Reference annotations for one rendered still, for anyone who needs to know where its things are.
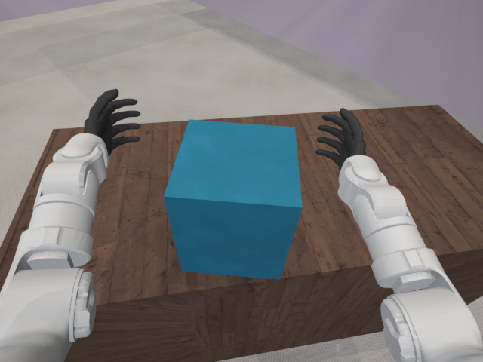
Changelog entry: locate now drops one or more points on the robot right upper arm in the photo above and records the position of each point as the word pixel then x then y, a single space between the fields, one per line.
pixel 430 325

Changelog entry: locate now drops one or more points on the robot left hand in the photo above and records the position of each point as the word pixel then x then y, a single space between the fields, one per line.
pixel 101 120

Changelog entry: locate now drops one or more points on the pedestal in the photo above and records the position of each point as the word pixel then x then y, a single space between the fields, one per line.
pixel 149 310

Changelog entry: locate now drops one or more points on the carton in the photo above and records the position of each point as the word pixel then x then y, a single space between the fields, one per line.
pixel 234 198

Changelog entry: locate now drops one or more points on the robot left upper arm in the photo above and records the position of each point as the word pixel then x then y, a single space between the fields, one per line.
pixel 43 312

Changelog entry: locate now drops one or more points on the left robot forearm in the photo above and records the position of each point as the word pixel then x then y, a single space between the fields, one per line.
pixel 59 233

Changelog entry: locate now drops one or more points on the robot right hand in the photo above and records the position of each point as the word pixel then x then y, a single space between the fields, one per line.
pixel 351 137

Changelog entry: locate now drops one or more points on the right robot forearm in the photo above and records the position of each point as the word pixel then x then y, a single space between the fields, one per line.
pixel 401 260

